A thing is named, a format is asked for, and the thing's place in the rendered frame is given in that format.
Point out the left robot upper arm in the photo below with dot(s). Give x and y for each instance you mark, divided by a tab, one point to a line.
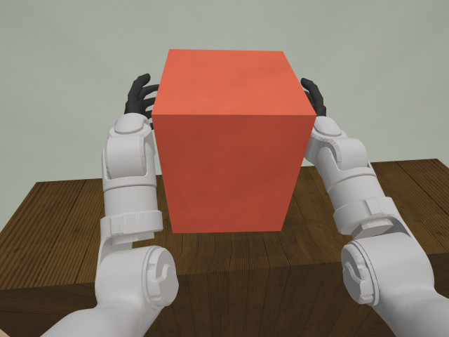
132	287

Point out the right robot forearm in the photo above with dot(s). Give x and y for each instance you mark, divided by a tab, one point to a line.
361	208

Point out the carton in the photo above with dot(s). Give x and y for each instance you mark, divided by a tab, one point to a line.
231	129

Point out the right robot upper arm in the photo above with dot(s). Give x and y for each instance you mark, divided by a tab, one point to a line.
390	273

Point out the pedestal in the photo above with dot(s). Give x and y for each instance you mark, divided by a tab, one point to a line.
286	283

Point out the left robot forearm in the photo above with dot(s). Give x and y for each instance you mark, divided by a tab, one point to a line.
129	186

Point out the right robot hand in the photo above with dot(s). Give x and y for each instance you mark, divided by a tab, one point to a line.
314	97

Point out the left robot hand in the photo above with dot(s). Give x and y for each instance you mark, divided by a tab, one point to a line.
136	95

